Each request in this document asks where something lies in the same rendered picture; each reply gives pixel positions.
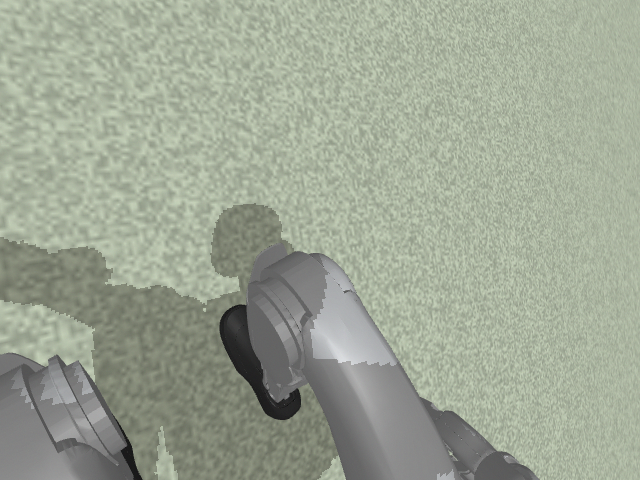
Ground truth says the left robot foot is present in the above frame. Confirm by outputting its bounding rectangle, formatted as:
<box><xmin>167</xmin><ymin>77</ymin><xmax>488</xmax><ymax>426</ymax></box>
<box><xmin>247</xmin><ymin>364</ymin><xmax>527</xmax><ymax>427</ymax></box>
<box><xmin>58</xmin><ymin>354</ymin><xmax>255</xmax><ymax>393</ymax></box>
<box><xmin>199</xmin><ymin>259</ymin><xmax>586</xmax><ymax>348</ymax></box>
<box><xmin>113</xmin><ymin>415</ymin><xmax>143</xmax><ymax>480</ymax></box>

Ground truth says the right robot arm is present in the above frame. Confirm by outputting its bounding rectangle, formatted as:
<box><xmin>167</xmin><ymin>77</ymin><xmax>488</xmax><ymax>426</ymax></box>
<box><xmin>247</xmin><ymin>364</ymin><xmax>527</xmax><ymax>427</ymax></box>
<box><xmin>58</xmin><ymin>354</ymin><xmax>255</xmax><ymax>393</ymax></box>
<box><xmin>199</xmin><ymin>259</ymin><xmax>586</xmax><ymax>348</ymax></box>
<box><xmin>474</xmin><ymin>451</ymin><xmax>539</xmax><ymax>480</ymax></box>

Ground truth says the right robot hand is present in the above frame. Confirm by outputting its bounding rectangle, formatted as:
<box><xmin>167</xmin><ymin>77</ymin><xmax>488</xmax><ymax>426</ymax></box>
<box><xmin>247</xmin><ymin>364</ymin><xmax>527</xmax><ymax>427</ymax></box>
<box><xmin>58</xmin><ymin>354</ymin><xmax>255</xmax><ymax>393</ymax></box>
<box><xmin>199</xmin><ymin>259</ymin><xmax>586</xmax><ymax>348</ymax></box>
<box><xmin>420</xmin><ymin>397</ymin><xmax>498</xmax><ymax>480</ymax></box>

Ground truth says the right robot foot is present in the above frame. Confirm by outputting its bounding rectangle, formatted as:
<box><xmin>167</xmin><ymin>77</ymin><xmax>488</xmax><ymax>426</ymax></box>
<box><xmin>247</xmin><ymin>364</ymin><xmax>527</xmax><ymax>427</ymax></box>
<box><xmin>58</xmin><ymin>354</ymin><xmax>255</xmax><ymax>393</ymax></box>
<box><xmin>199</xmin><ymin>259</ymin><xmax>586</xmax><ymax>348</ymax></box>
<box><xmin>219</xmin><ymin>305</ymin><xmax>301</xmax><ymax>420</ymax></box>

